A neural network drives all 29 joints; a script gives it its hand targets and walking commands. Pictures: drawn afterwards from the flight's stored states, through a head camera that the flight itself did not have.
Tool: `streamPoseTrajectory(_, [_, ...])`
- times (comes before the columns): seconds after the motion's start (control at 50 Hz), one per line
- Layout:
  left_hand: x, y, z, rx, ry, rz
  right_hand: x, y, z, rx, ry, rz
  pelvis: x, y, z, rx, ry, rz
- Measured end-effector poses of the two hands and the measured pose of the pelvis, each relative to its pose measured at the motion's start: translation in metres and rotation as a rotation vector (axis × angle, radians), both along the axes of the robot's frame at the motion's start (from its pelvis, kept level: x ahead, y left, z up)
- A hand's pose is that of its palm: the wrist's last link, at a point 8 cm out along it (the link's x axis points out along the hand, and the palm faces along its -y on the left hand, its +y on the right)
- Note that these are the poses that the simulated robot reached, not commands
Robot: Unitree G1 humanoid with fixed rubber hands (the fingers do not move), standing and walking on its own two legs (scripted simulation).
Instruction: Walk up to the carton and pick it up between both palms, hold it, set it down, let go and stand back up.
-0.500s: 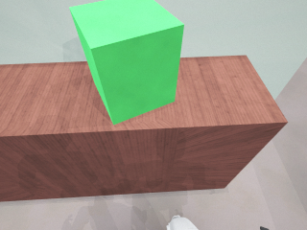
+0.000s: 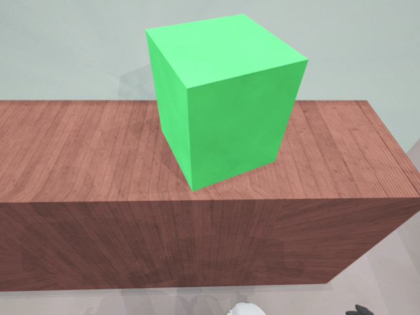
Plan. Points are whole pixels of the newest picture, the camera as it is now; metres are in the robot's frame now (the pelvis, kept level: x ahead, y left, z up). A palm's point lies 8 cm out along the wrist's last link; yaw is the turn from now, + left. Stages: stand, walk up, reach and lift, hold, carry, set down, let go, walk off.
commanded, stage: walk up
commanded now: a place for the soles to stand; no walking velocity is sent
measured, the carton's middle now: (217, 103) +0.55 -0.03 +0.12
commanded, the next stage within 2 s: reach and lift in 1.38 s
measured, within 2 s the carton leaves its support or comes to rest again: neither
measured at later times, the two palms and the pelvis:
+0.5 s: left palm out of the picture +0.09 +0.31 -0.09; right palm out of the picture +0.11 -0.33 -0.09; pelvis +0.02 -0.02 +0.00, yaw -3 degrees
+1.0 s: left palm out of the picture +0.10 +0.29 -0.09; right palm out of the picture +0.10 -0.35 -0.09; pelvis +0.02 -0.03 +0.00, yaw -4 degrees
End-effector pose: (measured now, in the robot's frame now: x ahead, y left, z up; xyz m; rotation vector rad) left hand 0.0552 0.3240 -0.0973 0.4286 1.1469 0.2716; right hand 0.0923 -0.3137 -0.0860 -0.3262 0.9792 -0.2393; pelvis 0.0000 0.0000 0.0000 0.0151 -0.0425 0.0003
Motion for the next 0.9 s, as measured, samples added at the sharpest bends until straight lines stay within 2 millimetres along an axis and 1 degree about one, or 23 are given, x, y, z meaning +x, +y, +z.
streamPoseTrajectory(0.06, [0.016, -0.006, 0.001, -0.001, -0.002, -0.035, -0.003, -0.007, 0.001, -0.003, -0.002, -0.033, 0.006, -0.003, 0.001, 0.006, 0.017, -0.019])
streamPoseTrajectory(0.12, [0.026, -0.012, 0.002, 0.002, -0.015, -0.058, -0.005, -0.012, -0.002, 0.008, 0.002, -0.059, 0.009, -0.008, 0.000, -0.001, 0.011, -0.033])
streamPoseTrajectory(0.16, [0.029, -0.013, 0.003, 0.003, -0.023, -0.061, -0.005, -0.013, -0.003, 0.013, 0.008, -0.068, 0.011, -0.010, 0.000, 0.000, 0.005, -0.034])
streamPoseTrajectory(0.28, [0.033, -0.009, 0.000, -0.002, -0.032, -0.050, 0.002, -0.009, -0.003, 0.000, 0.002, -0.049, 0.015, -0.005, -0.002, -0.005, 0.001, -0.034])
streamPoseTrajectory(0.36, [0.040, -0.014, 0.001, -0.001, -0.039, -0.054, 0.007, -0.014, -0.002, 0.002, -0.015, -0.055, 0.019, -0.010, -0.002, 0.001, 0.008, -0.041])
streamPoseTrajectory(0.44, [0.041, -0.019, 0.005, 0.003, -0.050, -0.057, 0.011, -0.019, -0.004, 0.014, -0.019, -0.056, 0.020, -0.016, -0.002, 0.003, 0.008, -0.048])
streamPoseTrajectory(0.54, [0.038, -0.017, 0.005, 0.003, -0.058, -0.050, 0.018, -0.016, -0.003, 0.013, -0.032, -0.045, 0.019, -0.014, -0.002, 0.003, 0.004, -0.046])
streamPoseTrajectory(0.62, [0.039, -0.017, 0.005, 0.001, -0.060, -0.054, 0.017, -0.016, 0.000, 0.007, -0.047, -0.044, 0.018, -0.013, -0.002, 0.002, 0.001, -0.045])
streamPoseTrajectory(0.76, [0.039, -0.028, 0.006, -0.012, -0.056, -0.067, 0.014, -0.027, 0.000, 0.013, -0.069, -0.055, 0.015, -0.023, -0.002, 0.009, -0.003, -0.056])
streamPoseTrajectory(0.84, [0.036, -0.026, 0.007, -0.014, -0.054, -0.061, 0.012, -0.025, 0.000, 0.014, -0.063, -0.055, 0.013, -0.022, 0.000, 0.009, -0.001, -0.053])
streamPoseTrajectory(0.9, [0.039, -0.026, 0.008, -0.015, -0.048, -0.063, 0.007, -0.026, 0.000, 0.008, -0.049, -0.059, 0.015, -0.022, 0.001, 0.008, 0.004, -0.054])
